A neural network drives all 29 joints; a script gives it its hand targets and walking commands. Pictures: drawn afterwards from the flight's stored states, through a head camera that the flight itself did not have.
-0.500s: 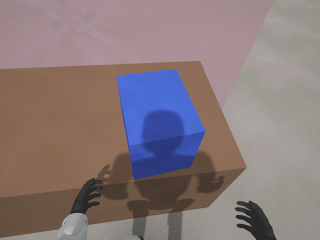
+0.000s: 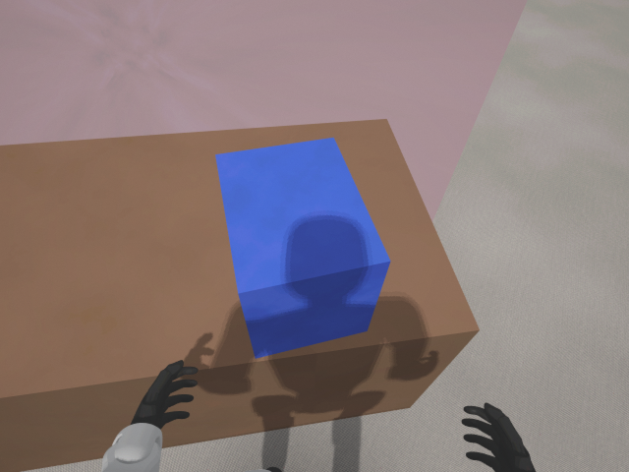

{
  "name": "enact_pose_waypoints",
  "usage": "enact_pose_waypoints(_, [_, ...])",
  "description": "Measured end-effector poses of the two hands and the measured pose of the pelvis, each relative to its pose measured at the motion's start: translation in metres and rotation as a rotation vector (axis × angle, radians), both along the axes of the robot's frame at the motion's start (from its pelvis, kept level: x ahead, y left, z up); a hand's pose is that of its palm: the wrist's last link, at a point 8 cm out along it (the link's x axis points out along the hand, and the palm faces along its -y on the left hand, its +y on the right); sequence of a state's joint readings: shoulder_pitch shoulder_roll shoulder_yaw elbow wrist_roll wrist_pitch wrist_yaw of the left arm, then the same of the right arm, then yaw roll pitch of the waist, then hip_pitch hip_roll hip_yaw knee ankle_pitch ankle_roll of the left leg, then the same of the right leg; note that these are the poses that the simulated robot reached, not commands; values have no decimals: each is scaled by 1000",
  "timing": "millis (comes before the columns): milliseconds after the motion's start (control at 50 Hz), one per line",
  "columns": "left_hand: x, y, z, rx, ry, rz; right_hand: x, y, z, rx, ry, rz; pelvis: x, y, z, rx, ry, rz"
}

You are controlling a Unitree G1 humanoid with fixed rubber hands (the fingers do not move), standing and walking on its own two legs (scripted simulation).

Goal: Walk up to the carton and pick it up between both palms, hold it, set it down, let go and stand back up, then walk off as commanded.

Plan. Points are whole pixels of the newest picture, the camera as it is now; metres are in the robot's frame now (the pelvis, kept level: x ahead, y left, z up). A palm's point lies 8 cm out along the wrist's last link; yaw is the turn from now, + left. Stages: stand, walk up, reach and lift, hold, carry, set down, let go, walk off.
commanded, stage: set down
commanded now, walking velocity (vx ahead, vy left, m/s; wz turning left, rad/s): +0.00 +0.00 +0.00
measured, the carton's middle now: (294, 247) +0.48 +0.11 -0.08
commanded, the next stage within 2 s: let go in 0.24 s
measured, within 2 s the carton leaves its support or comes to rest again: neither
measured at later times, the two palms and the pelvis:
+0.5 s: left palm (159, 422) +0.18 +0.24 -0.08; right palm out of the picture +0.16 -0.22 -0.09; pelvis +0.01 -0.01 +0.00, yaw +0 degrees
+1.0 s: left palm (135, 431) +0.16 +0.27 -0.07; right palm out of the picture +0.15 -0.24 -0.09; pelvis +0.00 +0.01 +0.00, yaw +0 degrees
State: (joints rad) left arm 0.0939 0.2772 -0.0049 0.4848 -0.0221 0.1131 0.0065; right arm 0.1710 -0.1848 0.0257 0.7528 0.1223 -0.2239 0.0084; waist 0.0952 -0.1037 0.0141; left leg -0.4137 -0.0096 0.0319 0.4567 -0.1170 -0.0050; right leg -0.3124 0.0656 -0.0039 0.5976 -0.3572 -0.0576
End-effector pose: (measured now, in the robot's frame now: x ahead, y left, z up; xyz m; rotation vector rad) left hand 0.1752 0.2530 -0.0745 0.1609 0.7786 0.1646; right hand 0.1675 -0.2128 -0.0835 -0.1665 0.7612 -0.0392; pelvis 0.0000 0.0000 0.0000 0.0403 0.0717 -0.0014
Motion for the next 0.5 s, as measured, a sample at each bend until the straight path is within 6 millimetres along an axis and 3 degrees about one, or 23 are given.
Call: enact_pose_waypoints(500, [1,-10,-2,1,49,-26,-4,-12,-7,-15,24,-15,6,-7,1,10,8,-1])
